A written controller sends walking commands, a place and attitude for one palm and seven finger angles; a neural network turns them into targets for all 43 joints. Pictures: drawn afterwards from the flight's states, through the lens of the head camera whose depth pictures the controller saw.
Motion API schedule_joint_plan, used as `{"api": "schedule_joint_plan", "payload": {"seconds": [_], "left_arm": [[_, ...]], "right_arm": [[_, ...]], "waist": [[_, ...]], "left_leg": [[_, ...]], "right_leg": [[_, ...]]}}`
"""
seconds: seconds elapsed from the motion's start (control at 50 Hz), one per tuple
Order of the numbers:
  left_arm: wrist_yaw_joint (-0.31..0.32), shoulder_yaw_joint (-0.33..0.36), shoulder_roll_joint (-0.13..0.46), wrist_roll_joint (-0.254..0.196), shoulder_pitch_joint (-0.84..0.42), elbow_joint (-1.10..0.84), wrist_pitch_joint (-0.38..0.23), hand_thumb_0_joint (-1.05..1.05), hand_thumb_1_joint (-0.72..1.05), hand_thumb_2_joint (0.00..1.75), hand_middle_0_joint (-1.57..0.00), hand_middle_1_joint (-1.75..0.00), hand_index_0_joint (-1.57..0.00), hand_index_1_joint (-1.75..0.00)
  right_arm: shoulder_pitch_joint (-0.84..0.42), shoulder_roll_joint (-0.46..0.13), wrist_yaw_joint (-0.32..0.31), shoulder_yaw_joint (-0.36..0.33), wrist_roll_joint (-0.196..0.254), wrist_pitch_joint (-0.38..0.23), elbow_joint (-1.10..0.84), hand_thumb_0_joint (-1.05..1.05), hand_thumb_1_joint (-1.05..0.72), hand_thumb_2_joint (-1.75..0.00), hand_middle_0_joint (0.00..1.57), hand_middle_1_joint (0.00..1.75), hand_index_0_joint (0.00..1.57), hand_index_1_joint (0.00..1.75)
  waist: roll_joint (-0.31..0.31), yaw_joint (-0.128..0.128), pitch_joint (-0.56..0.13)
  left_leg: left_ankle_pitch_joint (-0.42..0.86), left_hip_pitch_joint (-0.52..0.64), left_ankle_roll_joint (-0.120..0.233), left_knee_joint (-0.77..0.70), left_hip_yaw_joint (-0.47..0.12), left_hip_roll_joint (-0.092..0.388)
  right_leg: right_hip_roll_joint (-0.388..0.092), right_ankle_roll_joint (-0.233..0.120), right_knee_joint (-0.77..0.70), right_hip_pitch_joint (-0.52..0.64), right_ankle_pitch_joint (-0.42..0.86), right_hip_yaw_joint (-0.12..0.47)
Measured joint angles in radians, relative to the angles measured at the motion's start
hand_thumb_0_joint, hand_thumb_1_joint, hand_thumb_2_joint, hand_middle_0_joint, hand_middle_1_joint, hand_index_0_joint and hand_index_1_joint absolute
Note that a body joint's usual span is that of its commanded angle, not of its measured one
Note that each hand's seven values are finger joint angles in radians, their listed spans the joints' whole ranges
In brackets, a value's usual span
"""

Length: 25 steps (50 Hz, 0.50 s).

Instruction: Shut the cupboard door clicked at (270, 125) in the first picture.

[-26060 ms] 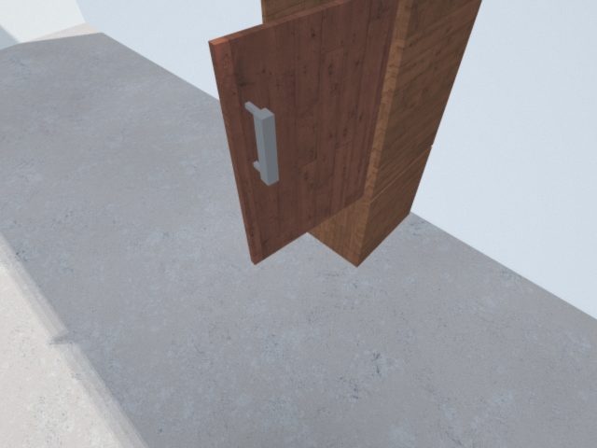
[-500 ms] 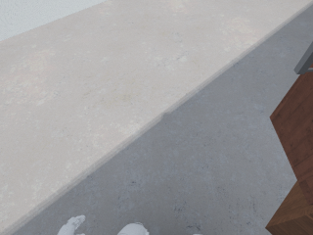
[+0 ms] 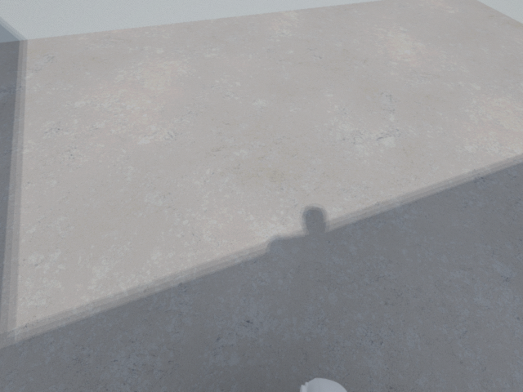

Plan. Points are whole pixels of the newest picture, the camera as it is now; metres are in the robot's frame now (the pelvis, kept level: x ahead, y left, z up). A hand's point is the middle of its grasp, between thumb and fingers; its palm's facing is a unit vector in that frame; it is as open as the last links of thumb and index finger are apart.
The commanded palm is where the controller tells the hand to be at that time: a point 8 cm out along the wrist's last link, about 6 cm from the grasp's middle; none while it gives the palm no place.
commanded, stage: walk to a spot facing it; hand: left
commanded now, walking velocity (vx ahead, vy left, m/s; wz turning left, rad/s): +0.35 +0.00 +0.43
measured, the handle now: out of the picture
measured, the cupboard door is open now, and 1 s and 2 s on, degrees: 48 48 48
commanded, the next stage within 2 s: turn to face it in 0.86 s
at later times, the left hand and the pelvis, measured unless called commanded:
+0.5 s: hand (179, 354) +0.20 +0.15 -0.15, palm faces +0.27 -0.93 -0.23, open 7.2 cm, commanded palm none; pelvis +0.20 -0.04 +0.01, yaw +15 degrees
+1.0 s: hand (123, 269) +0.36 +0.30 -0.16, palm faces +0.49 -0.85 -0.20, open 7.4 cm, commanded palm none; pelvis +0.37 +0.09 +0.01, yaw +29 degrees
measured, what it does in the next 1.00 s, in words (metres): walks ahead, turning left: right foot, then left foot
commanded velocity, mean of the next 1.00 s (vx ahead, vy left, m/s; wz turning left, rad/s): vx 0.29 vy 0.00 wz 0.37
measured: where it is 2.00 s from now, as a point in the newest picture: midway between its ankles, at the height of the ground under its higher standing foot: (212, 299)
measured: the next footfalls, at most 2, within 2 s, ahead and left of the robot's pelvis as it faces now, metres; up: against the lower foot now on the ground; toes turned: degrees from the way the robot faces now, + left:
right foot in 0.26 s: +0.25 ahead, -0.14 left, +0.00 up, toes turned +1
left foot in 0.74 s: +0.40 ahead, +0.16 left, +0.00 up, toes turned +30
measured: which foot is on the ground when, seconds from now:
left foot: down 0.00-0.26, up 0.28-0.72, down 0.74-1.00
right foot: up 0.00-0.24, down 0.26-0.74, up 0.76-1.00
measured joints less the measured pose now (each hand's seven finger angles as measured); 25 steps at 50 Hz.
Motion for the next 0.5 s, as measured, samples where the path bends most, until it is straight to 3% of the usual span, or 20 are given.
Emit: {"api": "schedule_joint_plan", "payload": {"seconds": [0.12, 0.24, 0.26, 0.3, 0.36, 0.42, 0.5], "left_arm": [[-0.011, -0.014, -0.015, -0.007, -0.089, -0.061, -0.028, 0.01, 0.91, 0.9, -0.2, -0.3, -0.19, -0.3], [-0.019, -0.027, -0.037, -0.009, -0.12, -0.091, -0.058, 0.0, 0.91, 0.9, -0.2, -0.3, -0.19, -0.3], [-0.017, -0.03, -0.042, -0.005, -0.123, -0.094, -0.074, 0.0, 0.91, 0.9, -0.2, -0.3, -0.2, -0.3], [-0.008, -0.036, -0.064, -0.002, -0.129, -0.093, -0.093, 0.0, 0.91, 0.9, -0.2, -0.3, -0.2, -0.3], [0.01, -0.042, -0.093, 0.0, -0.095, -0.077, -0.097, 0.0, 0.91, 0.9, -0.2, -0.3, -0.2, -0.3], [0.02, -0.044, -0.112, 0.001, -0.04, -0.041, -0.094, 0.0, 0.91, 0.9, -0.2, -0.3, -0.2, -0.3], [0.035, -0.03, -0.102, 0.0, 0.021, -0.002, -0.104, 0.0, 0.94, 0.9, -0.2, -0.3, -0.2, -0.3]], "right_arm": [[0.072, 0.005, -0.002, 0.007, 0.001, -0.001, 0.06, 0.0, -0.9, -0.89, 0.2, 0.3, 0.2, 0.3], [0.119, -0.001, 0.003, -0.002, 0.001, 0.01, 0.107, 0.01, -0.9, -0.89, 0.21, 0.3, 0.2, 0.3], [0.124, -0.004, 0.005, -0.006, 0.006, 0.011, 0.114, 0.01, -0.9, -0.89, 0.21, 0.3, 0.2, 0.3], [0.1, -0.015, 0.004, -0.015, 0.013, 0.023, 0.131, 0.01, -0.9, -0.89, 0.2, 0.3, 0.2, 0.3], [0.059, -0.025, 0.007, -0.026, 0.009, 0.025, 0.13, 0.01, -0.9, -0.89, 0.2, 0.3, 0.2, 0.3], [0.02, -0.028, 0.016, -0.032, 0.006, 0.029, 0.105, 0.01, -0.91, -0.89, 0.2, 0.3, 0.2, 0.3], [-0.033, -0.021, 0.027, -0.036, 0.004, 0.038, 0.074, 0.01, -0.91, -0.89, 0.2, 0.3, 0.19, 0.3]], "waist": [[0.038, -0.011, 0.01], [0.065, -0.034, 0.001], [0.073, -0.032, 0.001], [0.097, -0.028, 0.021], [0.096, -0.022, 0.027], [0.085, -0.029, 0.011], [0.067, -0.021, 0.002]], "left_leg": [[0.019, 0.113, -0.002, -0.13, -0.063, -0.014], [-0.1, 0.174, -0.033, -0.069, -0.1, -0.005], [-0.142, 0.141, -0.023, 0.027, -0.105, 0.0], [-0.187, 0.017, 0.009, 0.351, -0.127, -0.007], [-0.073, -0.169, 0.022, 0.687, -0.092, -0.007], [0.031, -0.303, 0.009, 0.745, -0.057, 0.03], [0.09, -0.408, -0.015, 0.657, -0.035, 0.07]], "right_leg": [[0.01, 0.013, -0.206, -0.072, 0.134, 0.034], [0.057, -0.01, -0.476, 0.038, 0.2, 0.009], [0.063, -0.034, -0.485, 0.057, 0.173, 0.001], [0.065, -0.069, -0.433, 0.069, 0.132, -0.032], [0.058, -0.078, -0.489, 0.147, 0.128, -0.068], [0.055, -0.076, -0.588, 0.234, 0.134, -0.111], [0.058, -0.072, -0.686, 0.331, 0.129, -0.17]]}}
